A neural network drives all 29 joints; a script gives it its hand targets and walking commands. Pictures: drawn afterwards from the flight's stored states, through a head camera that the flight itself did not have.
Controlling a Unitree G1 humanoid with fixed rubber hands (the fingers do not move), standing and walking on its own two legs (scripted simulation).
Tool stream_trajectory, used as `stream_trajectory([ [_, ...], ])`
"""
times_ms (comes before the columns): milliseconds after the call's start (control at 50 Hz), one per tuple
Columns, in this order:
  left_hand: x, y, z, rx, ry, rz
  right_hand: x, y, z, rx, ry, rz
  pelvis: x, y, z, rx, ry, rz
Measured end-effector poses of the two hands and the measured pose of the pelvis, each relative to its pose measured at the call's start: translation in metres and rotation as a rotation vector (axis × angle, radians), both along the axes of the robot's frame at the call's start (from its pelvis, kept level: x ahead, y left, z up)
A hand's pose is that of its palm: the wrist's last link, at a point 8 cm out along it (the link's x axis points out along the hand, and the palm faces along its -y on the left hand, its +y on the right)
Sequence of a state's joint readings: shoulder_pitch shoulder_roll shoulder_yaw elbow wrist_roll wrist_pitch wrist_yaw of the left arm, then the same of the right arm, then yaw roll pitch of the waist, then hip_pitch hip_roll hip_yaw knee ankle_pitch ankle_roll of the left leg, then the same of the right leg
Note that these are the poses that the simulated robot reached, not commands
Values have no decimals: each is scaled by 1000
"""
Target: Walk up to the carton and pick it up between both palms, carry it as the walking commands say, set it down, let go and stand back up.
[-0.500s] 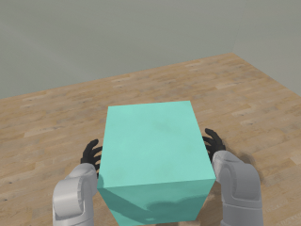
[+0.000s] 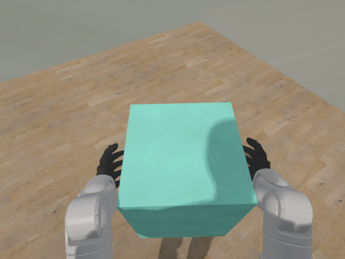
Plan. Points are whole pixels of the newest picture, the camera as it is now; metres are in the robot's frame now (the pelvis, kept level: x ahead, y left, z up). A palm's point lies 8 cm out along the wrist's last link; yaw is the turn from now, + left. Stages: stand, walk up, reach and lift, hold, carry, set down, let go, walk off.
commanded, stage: carry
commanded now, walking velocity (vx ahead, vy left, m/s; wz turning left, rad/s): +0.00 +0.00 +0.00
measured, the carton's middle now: (181, 176) +0.32 -0.01 +0.01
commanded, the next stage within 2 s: none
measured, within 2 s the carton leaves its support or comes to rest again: neither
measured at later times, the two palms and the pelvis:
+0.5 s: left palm (125, 225) +0.20 +0.10 +0.08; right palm (299, 212) +0.20 -0.21 +0.09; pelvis -0.05 -0.05 +0.02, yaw +3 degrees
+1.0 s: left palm out of the picture +0.03 +0.31 +0.04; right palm (164, 252) +0.15 +0.03 +0.08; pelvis -0.15 +0.08 +0.01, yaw +18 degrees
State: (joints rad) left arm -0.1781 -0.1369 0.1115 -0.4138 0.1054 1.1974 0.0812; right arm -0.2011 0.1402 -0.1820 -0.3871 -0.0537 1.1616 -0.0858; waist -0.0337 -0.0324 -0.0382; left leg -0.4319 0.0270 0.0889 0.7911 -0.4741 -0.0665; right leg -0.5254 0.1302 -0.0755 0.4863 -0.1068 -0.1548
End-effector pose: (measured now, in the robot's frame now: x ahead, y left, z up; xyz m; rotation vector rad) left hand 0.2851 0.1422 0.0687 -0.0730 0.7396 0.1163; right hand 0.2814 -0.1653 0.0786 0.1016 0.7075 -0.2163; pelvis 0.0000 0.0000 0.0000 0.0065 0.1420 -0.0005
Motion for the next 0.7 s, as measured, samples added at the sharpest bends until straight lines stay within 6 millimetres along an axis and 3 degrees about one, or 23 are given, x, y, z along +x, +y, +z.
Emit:
stream_trajectory([
  [100,-33,7,-6,0,27,44,-15,8,-1,-20,29,64,-10,-6,1,14,-24,0],
  [180,-56,8,9,35,16,67,-32,9,2,9,17,93,-13,-10,4,-6,-69,10],
  [240,-58,2,30,65,-41,75,-35,3,10,35,-41,100,-12,-15,2,-16,-80,-19],
  [320,-52,-21,46,71,-92,50,-38,-20,21,42,-93,71,-16,-31,2,-23,-97,-14],
  [400,-58,-41,37,44,-33,21,-54,-42,20,13,-33,46,-28,-46,8,22,-106,31],
  [480,-83,-48,17,34,66,8,-76,-48,10,5,66,40,-49,-50,14,67,-113,42],
  [580,-108,-31,20,74,69,46,-87,-31,1,61,70,65,-76,-41,14,71,-112,79],
  [700,-134,15,37,89,-12,140,-90,18,9,85,-15,143,-98,-16,10,55,-96,140],
])
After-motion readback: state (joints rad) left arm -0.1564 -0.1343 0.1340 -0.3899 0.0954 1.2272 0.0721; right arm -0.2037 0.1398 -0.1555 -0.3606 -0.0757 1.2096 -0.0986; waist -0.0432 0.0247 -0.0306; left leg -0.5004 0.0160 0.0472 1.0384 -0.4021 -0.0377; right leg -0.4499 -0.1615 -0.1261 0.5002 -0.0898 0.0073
